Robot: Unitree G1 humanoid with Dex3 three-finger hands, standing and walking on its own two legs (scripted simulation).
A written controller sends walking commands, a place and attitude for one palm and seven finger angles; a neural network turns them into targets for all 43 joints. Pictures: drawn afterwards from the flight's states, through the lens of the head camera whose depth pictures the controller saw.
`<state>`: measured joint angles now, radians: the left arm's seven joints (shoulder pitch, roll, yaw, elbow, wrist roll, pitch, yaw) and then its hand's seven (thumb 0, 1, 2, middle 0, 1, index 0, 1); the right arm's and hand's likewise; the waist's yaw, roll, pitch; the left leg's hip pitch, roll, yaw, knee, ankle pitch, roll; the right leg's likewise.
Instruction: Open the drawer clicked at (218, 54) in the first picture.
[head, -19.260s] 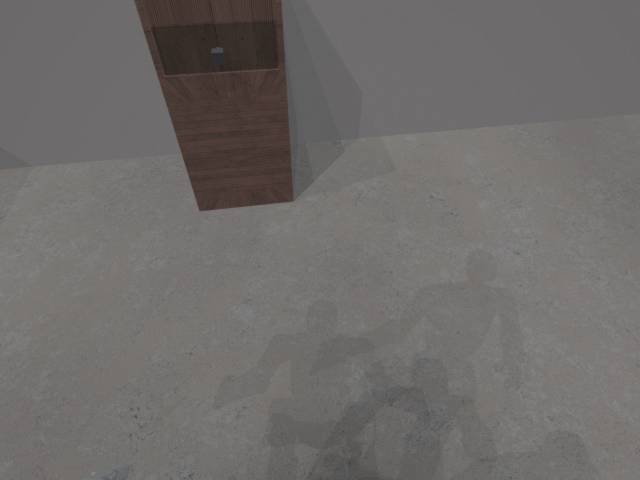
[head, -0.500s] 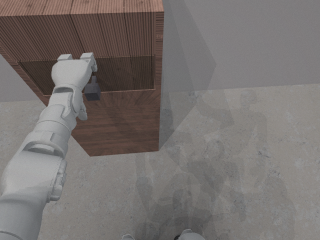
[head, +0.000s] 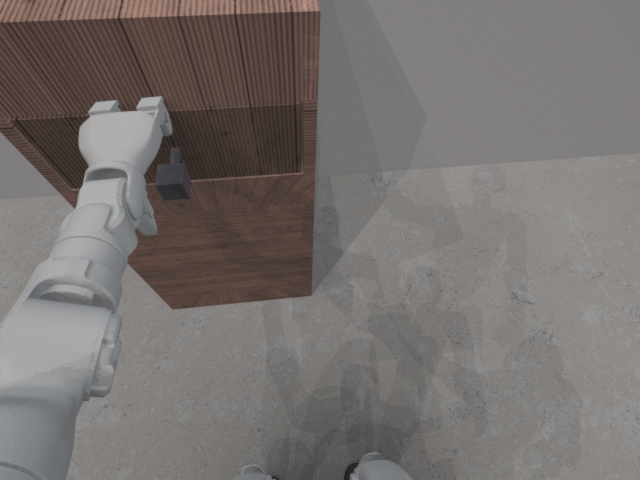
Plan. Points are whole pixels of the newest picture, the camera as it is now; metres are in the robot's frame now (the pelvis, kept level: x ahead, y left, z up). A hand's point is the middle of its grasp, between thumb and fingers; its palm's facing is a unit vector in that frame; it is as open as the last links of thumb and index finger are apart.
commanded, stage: re-aim the fingers above the handle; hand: left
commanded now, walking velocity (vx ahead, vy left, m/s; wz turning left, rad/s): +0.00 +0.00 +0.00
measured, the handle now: (174, 171) +0.56 +0.18 -0.02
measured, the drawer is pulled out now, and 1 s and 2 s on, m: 0.00 0.00 0.00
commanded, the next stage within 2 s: lower the fingers behind the handle in 0.18 s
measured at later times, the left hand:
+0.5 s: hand (138, 184) +0.50 +0.20 +0.03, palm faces -0.10 -0.02 -1.00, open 13.8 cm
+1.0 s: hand (147, 196) +0.50 +0.20 +0.00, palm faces -0.08 -0.03 -1.00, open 13.9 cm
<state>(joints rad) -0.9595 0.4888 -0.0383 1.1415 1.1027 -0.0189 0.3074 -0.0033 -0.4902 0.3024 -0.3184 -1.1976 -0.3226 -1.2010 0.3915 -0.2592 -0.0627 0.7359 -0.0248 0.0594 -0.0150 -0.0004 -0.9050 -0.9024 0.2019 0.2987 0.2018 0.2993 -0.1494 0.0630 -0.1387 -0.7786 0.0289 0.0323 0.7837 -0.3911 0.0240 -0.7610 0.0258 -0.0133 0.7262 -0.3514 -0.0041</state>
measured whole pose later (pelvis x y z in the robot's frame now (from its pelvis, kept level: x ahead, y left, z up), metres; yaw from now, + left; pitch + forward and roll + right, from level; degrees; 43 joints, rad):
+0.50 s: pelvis +0.00 +0.00 +0.00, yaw +0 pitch +21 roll -1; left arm -0.89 0.46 -0.05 1.12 1.09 -0.02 0.29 0.00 -0.49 0.30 -0.32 -1.20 -0.32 -1.20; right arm 0.37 -0.25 -0.06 0.73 -0.02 0.07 -0.01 0.00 -0.91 -0.90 0.20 0.30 0.20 0.30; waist -0.13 0.06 -0.14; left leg -0.73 0.03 0.03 0.76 -0.38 0.02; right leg -0.71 0.03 -0.02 0.71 -0.35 -0.01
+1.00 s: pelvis -0.01 +0.00 -0.01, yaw +0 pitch +24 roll -2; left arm -0.94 0.49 -0.02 1.18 1.11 -0.04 0.34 0.00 -0.49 0.30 -0.32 -1.20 -0.31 -1.20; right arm 0.39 -0.25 -0.06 0.75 -0.04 0.05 -0.01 0.00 -0.91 -0.90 0.20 0.30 0.20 0.30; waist -0.16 0.06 -0.15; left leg -0.88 0.03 0.02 0.88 -0.42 0.02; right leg -0.86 0.03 -0.02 0.82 -0.38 0.00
